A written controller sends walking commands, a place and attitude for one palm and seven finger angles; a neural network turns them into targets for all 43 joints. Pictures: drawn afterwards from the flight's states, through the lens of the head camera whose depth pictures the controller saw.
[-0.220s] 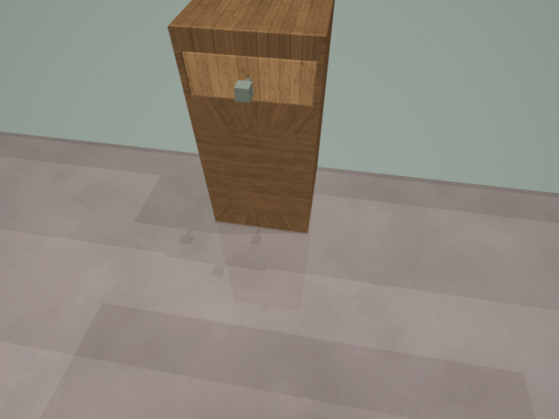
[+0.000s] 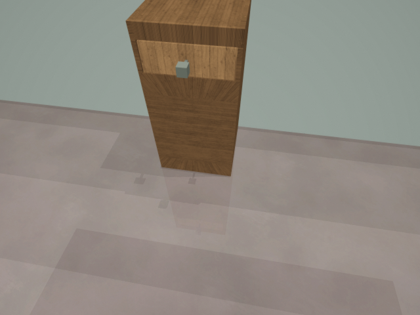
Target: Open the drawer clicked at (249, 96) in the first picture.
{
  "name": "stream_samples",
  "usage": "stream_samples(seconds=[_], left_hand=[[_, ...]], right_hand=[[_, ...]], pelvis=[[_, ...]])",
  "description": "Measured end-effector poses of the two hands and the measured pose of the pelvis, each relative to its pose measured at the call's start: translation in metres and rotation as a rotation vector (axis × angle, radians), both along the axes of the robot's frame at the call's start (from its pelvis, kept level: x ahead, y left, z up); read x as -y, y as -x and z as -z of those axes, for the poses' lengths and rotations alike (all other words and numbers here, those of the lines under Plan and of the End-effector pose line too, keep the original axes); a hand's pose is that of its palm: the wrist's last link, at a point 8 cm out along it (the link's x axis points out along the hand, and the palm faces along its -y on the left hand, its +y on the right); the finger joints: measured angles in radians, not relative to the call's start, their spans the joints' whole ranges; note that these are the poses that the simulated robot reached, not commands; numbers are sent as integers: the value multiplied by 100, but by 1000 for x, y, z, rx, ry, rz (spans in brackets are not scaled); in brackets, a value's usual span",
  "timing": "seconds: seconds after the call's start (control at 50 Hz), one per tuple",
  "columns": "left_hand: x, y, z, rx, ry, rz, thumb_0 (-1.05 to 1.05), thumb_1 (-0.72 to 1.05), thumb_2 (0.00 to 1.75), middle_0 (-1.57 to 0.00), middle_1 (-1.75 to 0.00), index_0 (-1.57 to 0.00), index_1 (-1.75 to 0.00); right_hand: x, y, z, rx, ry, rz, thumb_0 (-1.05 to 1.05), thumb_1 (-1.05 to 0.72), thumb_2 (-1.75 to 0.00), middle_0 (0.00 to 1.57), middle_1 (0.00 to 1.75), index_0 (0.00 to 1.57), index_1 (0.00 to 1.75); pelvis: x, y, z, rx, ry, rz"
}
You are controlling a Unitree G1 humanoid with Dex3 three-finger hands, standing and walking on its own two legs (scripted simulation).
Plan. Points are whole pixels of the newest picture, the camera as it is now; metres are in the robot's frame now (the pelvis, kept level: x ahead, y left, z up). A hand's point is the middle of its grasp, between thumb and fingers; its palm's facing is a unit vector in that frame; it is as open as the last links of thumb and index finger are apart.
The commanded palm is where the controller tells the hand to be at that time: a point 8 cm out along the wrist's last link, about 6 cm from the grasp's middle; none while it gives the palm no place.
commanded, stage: stand and wait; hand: left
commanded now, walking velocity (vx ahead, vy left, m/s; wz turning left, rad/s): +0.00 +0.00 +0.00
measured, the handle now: (184, 66) +0.97 +0.14 -0.05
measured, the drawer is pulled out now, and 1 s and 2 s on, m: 0.00 0.00 0.00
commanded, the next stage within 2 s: look at it before walking up in 0.06 s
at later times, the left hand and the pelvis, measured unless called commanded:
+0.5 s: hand out of the picture +0.08 +0.24 -0.16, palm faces -0.02 -0.94 -0.33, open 7.4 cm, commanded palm none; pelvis +0.00 +0.00 +0.00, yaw +0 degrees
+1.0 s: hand out of the picture +0.08 +0.23 -0.16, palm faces -0.05 -0.95 -0.32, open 7.4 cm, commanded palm none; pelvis +0.00 +0.00 +0.00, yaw -3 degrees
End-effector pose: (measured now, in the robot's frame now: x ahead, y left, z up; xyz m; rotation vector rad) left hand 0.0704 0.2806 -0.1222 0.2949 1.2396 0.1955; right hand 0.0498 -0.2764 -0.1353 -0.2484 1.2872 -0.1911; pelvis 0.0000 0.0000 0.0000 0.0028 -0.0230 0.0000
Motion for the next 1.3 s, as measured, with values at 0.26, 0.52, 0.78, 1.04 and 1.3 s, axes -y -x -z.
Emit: stream_samples(seconds=[0.26, 0.52, 0.78, 1.04, 1.3], left_hand=[[-2, -3, -1, 0, -3, 6, 1, 90, 90, -20, -30, -20, -30], [-5, -7, -2, 5, -9, 12, 1, 90, 90, -20, -30, -20, -30], [-6, -9, -3, 14, -11, 16, 1, 90, 90, -20, -30, -20, -30], [11, -3, 9, -36, 25, 40, 1, 90, 90, -20, -30, -20, -30], [47, 22, 40, -166, 148, -27, 1, 90, 90, -20, -30, -20, -30]], right_hand=[[4, 0, -2, -1, 9, 2, 0, -91, -89, 20, 30, 20, 29], [6, 0, -3, -2, 15, 4, 0, -91, -89, 20, 30, 20, 29], [7, -2, -4, 4, 19, -1, 0, -91, -89, 20, 30, 20, 29], [-10, 19, 5, -4, -13, 58, 0, -91, -89, 20, 30, 20, 29], [-72, 77, 26, -219, -131, 156, 0, -91, -89, 20, 30, 20, 29]], pelvis=[[0, -1, 0, 0, 0, 3], [0, -2, 0, 0, 0, 4], [0, -1, -1, 1, 0, 4], [-2, 1, 4, -2, 0, 55], [-7, -39, 17, -8, -7, 58]])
